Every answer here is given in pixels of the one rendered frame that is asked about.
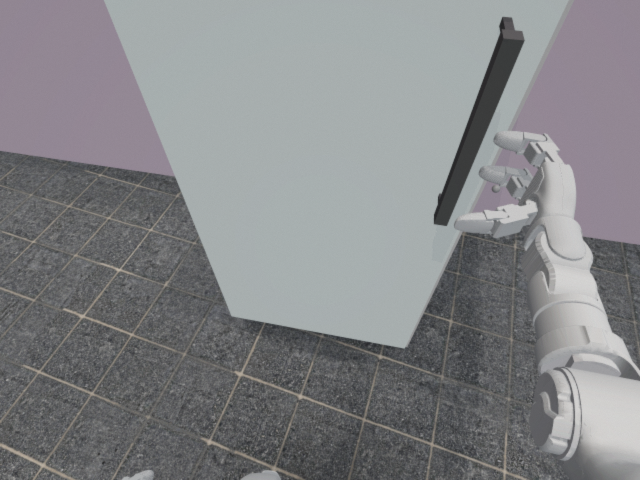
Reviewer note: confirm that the robot right forearm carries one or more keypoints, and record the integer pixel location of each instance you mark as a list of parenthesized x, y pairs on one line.
[(569, 319)]

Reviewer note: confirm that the robot right hand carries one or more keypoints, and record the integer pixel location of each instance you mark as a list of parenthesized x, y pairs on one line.
[(552, 190)]

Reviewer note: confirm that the fridge door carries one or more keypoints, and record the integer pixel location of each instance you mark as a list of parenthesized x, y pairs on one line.
[(311, 138)]

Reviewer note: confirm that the right robot upper arm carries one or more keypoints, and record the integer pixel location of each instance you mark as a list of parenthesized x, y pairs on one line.
[(589, 422)]

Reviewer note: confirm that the handle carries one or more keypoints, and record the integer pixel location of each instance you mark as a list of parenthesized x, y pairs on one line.
[(498, 72)]

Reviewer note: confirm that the robot left shin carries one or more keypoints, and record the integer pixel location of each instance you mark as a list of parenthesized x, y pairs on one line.
[(271, 472)]

